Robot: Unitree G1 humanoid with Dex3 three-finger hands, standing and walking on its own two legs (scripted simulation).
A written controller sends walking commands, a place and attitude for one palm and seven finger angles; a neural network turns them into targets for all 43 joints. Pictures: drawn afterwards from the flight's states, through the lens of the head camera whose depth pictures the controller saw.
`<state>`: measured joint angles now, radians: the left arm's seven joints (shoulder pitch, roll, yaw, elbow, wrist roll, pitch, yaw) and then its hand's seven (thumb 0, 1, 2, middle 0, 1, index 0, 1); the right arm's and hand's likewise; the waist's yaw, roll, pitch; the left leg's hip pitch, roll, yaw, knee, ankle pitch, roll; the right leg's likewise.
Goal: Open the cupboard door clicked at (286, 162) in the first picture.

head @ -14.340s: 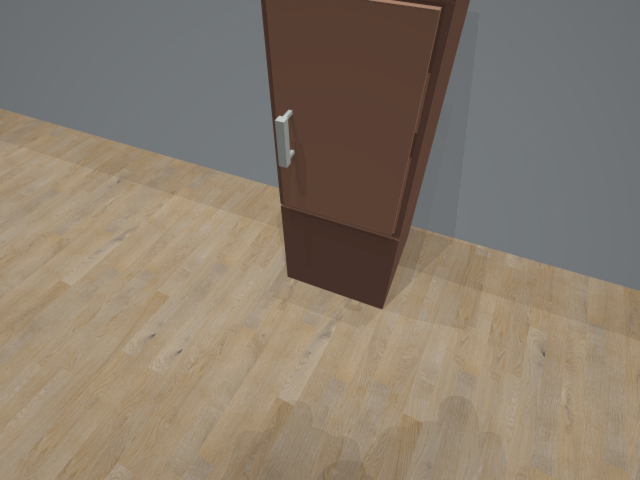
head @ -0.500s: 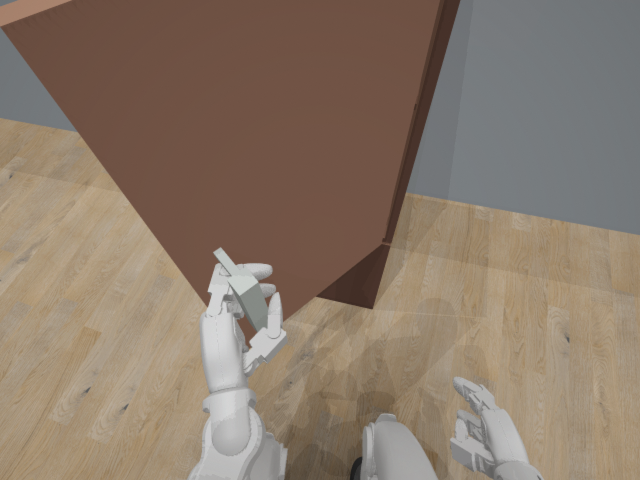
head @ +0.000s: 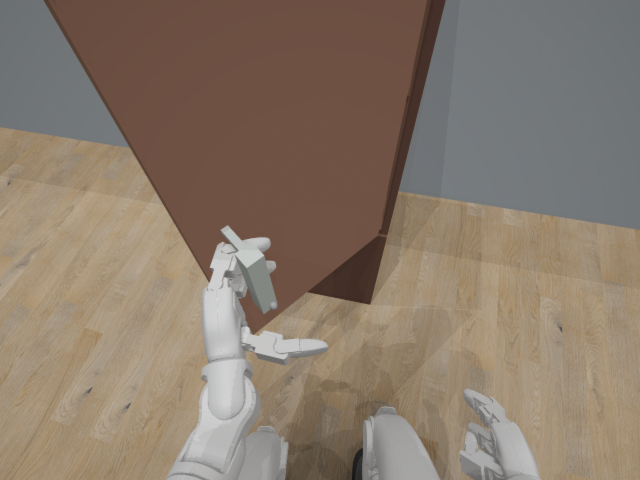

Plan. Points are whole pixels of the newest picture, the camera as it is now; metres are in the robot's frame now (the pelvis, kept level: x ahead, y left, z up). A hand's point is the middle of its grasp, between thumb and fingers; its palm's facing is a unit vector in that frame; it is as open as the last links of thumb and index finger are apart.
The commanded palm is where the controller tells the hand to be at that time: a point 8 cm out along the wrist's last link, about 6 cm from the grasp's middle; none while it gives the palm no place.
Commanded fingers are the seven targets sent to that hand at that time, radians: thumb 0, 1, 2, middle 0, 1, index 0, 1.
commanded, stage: open thumb and fingers to let go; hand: left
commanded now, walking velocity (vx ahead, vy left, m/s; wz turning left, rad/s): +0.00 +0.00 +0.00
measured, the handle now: (248, 270) +0.37 +0.10 +0.03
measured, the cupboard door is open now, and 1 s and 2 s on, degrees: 54 54 54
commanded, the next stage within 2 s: slide the hand sideways off the handle in 0.22 s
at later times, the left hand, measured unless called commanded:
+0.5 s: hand (258, 326) +0.29 +0.08 +0.02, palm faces -0.31 -0.94 -0.14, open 16.1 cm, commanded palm +0.28 +0.13 +0.03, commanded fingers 0.00 -0.50 0.30 -0.15 -0.30 -0.15 -0.30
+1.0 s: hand (225, 361) +0.25 +0.11 +0.03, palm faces -0.24 -0.97 -0.03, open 16.3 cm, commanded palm +0.24 +0.17 +0.03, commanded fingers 0.00 -0.50 0.30 -0.15 -0.30 -0.15 -0.30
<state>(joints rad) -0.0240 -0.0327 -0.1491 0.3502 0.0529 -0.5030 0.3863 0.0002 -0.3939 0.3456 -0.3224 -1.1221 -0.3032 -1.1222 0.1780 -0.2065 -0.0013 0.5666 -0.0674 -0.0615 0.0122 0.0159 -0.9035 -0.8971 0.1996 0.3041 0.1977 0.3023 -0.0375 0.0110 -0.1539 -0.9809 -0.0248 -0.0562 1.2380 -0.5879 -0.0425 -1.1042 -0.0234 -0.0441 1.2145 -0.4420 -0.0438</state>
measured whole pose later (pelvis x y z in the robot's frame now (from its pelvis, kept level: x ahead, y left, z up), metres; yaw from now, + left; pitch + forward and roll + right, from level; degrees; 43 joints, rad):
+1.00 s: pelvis +0.01 +0.03 -0.02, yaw +0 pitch +20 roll -1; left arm 0.32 0.16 -0.14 -0.09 -0.08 -0.38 -0.14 -0.01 -0.50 0.30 -0.15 -0.30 -0.15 -0.30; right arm 0.18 -0.21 0.02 0.39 0.00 -0.01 0.02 0.02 -0.90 -0.90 0.20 0.30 0.20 0.30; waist -0.01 0.03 -0.16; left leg -1.03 -0.04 -0.05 1.35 -0.66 0.00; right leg -1.14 -0.04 -0.04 1.29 -0.50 0.00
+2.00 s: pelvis +0.02 +0.04 +0.02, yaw -1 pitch +13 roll -3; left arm 0.59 0.31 0.13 -0.31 -0.28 -0.23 -0.33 -0.01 -0.50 0.30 -0.15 -0.30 -0.15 -0.30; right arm 0.27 -0.22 0.04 0.37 0.05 -0.06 -0.06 0.02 -0.90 -0.90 0.20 0.30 0.20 0.30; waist -0.02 0.04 -0.18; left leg -0.81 -0.02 -0.07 1.19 -0.61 0.01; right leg -0.89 -0.02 -0.06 1.10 -0.44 0.01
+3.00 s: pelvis +0.06 +0.02 +0.11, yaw -2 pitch -3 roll -1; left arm 0.46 0.34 0.36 -0.38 -0.06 -0.10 0.11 0.01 0.82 0.87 -0.20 -0.30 -0.21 -0.30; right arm 0.19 -0.23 0.02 0.62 0.00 -0.14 -0.09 0.02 -0.90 -0.90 0.20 0.30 0.20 0.30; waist 0.06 0.08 0.01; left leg -0.07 0.01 -0.04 0.47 -0.35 -0.01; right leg -0.19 0.01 -0.03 0.47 -0.22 -0.01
